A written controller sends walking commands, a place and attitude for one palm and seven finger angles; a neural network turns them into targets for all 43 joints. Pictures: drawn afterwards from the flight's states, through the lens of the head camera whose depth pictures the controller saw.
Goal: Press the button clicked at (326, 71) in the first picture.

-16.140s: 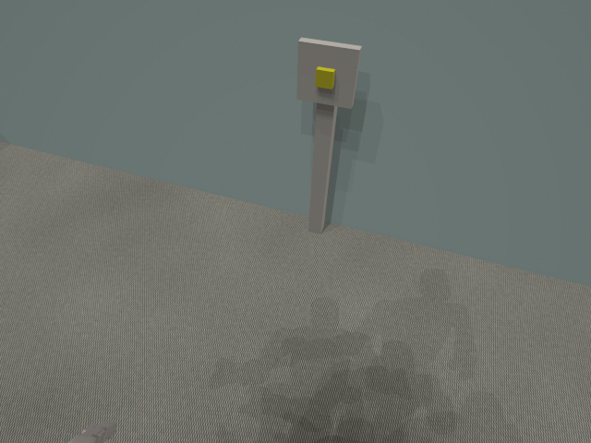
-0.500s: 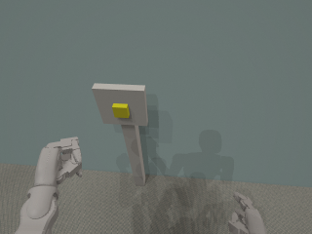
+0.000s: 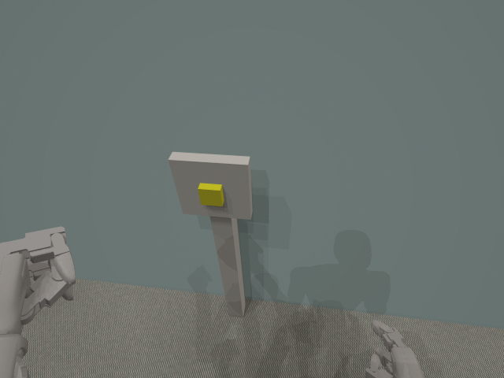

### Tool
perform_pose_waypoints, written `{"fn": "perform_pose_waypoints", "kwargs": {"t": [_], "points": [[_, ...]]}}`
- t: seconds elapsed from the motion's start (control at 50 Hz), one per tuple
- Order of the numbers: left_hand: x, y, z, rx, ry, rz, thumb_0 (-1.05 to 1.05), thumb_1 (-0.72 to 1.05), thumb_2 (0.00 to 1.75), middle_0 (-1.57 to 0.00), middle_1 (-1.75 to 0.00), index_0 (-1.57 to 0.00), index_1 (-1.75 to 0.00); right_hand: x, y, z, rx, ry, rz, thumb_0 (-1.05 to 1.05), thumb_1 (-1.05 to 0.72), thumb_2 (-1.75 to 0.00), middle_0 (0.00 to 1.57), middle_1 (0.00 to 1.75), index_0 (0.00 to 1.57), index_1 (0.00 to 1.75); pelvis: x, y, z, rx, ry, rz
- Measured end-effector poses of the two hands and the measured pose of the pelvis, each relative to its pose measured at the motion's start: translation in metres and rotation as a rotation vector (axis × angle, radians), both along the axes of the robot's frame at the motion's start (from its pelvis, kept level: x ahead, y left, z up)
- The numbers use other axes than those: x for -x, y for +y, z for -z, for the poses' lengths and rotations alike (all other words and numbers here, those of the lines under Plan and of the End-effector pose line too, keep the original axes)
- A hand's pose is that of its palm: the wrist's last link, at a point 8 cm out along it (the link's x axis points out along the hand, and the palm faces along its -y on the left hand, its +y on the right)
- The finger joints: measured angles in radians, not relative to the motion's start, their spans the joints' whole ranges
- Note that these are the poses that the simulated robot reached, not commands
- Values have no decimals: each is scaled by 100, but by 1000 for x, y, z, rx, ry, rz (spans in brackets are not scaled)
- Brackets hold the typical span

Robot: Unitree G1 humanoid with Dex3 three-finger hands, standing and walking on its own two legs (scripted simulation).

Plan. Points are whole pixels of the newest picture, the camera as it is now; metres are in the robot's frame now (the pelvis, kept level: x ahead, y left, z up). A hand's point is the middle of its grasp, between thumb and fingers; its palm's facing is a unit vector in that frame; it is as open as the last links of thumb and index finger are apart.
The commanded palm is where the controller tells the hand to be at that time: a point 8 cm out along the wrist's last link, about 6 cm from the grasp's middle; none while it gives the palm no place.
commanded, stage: draw the hand back to the body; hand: left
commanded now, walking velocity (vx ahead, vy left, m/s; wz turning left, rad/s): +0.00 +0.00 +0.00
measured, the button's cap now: (211, 193) +0.51 +0.17 -0.02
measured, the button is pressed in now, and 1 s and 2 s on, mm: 0 0 0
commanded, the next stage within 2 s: step back with the hand held close in 0.24 s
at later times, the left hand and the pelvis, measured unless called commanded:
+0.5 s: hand (67, 282) +0.17 +0.25 +0.16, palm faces +0.40 -0.81 -0.43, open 3.1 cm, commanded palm +0.11 +0.28 +0.17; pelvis -0.03 +0.00 +0.00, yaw -1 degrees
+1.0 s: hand (36, 332) +0.12 +0.25 +0.15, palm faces +0.36 -0.81 -0.46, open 3.1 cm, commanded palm +0.06 +0.30 +0.17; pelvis -0.08 +0.02 -0.01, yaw -1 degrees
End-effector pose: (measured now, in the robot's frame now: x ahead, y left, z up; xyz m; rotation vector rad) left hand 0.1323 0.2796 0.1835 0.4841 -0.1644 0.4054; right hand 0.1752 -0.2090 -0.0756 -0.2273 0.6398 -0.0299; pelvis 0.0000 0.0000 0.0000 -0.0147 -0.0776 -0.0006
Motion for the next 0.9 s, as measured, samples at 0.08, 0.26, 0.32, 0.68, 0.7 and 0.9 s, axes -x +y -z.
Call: {"fn": "perform_pose_waypoints", "kwargs": {"t": [0.08,0.26,0.32,0.68,0.7,0.9], "points": [[9,1,-3,-7,-20,-11,1,89,90,-130,-150,-130,-150,5,-3,0,5,-1,8,2,-90,-90,20,30,20,30,5,0,0,0,-9,-2],[11,-3,14,46,13,-10,1,89,90,-131,-150,-130,-150,21,-9,0,22,1,26,2,-90,-90,20,30,20,30,16,-2,0,-2,-21,4],[12,-6,8,31,-9,7,2,89,90,-131,-150,-130,-150,24,-10,-1,21,-9,33,2,-90,-90,20,30,20,30,17,-3,0,-1,-25,5],[2,3,13,-62,71,125,1,89,90,-131,-150,-130,-150,58,-25,3,67,116,155,2,-90,-90,20,30,20,30,35,14,1,-6,89,19],[5,4,10,-76,63,131,1,88,90,-131,-150,-130,-150,60,-24,3,68,116,160,2,-90,-90,20,30,20,30,36,15,2,-7,88,19],[38,15,5,-97,-14,87,1,89,90,-130,-150,-130,-150,71,-9,1,38,48,142,2,-90,-90,20,30,20,30,64,17,9,-14,76,23]]}}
